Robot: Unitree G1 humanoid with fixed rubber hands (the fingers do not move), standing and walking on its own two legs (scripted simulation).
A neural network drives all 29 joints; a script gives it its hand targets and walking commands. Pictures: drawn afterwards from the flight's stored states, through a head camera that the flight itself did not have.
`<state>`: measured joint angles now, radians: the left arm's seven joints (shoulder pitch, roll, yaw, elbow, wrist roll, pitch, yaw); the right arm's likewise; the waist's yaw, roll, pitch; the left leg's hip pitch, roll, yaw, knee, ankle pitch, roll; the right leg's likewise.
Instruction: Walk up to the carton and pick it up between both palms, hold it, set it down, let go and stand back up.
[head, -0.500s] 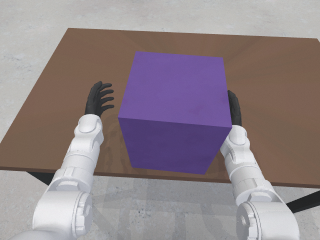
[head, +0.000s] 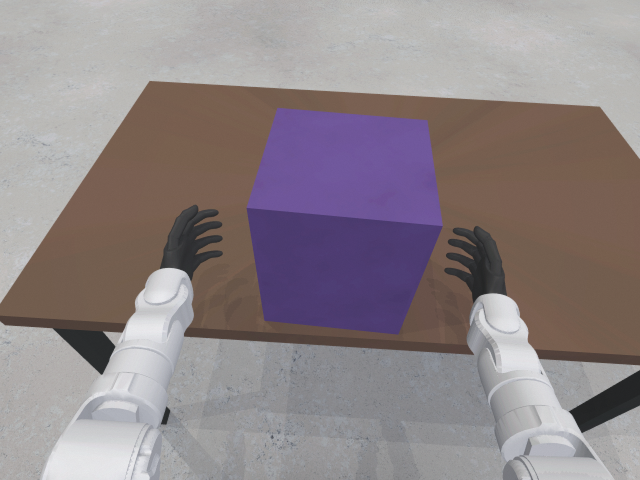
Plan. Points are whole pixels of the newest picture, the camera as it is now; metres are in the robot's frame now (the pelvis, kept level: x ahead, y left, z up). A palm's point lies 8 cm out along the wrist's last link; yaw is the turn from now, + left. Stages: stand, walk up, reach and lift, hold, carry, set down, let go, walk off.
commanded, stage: set down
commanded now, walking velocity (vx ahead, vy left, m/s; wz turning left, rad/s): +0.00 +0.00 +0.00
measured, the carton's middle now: (340, 226) +0.45 -0.02 +0.05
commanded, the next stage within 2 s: none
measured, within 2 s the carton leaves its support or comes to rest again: neither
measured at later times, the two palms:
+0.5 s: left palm (166, 321) +0.30 +0.21 +0.03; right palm (496, 338) +0.28 -0.21 +0.04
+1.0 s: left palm (141, 377) +0.23 +0.22 +0.02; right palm (515, 397) +0.22 -0.22 +0.02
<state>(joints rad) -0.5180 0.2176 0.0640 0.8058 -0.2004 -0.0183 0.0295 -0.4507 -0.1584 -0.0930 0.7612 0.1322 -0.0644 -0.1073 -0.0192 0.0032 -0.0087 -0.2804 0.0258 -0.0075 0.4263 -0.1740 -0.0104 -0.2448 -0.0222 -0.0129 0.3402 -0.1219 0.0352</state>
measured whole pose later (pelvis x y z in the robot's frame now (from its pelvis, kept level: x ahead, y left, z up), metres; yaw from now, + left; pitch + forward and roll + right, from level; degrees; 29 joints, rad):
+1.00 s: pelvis -0.02 -0.01 +0.00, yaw +0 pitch +0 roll -1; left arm 0.05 0.26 0.01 0.21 -0.26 0.19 0.04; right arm 0.16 -0.10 -0.09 0.11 0.13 0.12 -0.09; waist 0.01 0.01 -0.02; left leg -0.28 0.03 -0.01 0.43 -0.16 -0.01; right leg -0.26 -0.02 -0.01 0.38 -0.12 0.03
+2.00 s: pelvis +0.01 -0.01 +0.00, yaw +0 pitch +1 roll -1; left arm 0.21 0.25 0.01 0.15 -0.16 0.19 0.01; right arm 0.29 -0.10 -0.09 0.15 0.13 0.08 -0.03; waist 0.02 0.00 0.01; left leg -0.27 0.03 -0.01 0.43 -0.19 -0.01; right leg -0.26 -0.02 -0.01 0.39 -0.16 0.02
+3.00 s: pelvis +0.03 -0.01 +0.00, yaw +0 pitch +3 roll -1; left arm 0.27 0.20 0.01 0.37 -0.04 0.13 0.02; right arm 0.21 -0.14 -0.09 0.64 0.11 -0.20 0.04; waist 0.02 0.00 0.02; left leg -0.27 0.03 -0.01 0.43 -0.22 -0.01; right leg -0.26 -0.02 -0.01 0.39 -0.19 0.02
